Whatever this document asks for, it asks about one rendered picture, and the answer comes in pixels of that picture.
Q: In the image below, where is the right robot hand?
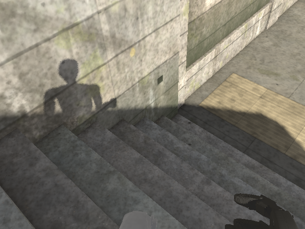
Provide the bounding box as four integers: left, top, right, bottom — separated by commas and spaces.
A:
225, 193, 298, 229

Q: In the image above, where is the robot left thigh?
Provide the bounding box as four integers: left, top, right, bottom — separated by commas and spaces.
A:
119, 211, 157, 229

